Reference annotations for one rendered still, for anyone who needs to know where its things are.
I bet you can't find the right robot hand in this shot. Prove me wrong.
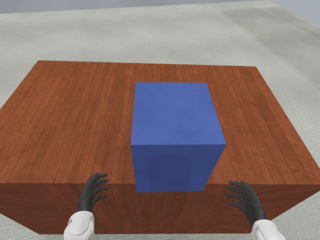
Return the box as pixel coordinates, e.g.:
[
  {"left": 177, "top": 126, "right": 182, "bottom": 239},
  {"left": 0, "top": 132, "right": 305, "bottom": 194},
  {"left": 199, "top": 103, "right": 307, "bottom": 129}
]
[{"left": 227, "top": 181, "right": 268, "bottom": 227}]

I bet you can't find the right robot forearm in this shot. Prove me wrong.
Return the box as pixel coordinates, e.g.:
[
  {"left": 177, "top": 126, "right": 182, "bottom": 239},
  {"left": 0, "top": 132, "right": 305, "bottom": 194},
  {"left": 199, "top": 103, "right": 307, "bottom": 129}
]
[{"left": 251, "top": 219, "right": 286, "bottom": 240}]

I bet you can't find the pedestal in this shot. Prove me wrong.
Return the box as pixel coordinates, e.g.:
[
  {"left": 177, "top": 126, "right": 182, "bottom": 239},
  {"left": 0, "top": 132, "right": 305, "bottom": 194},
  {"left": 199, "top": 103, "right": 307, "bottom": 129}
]
[{"left": 0, "top": 60, "right": 320, "bottom": 235}]

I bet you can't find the carton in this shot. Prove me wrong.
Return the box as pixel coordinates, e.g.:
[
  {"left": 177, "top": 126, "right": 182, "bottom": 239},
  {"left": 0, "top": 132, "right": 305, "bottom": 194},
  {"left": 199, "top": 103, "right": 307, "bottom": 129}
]
[{"left": 130, "top": 82, "right": 226, "bottom": 193}]

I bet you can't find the left robot forearm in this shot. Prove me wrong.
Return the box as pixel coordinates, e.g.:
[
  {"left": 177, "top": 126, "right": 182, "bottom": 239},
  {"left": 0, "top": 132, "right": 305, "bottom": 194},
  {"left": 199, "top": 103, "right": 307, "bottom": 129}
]
[{"left": 64, "top": 211, "right": 95, "bottom": 240}]

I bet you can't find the left robot hand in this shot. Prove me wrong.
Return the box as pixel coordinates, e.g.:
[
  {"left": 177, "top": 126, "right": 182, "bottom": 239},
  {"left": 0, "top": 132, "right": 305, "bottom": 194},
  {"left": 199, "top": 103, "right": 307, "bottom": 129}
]
[{"left": 76, "top": 172, "right": 108, "bottom": 212}]

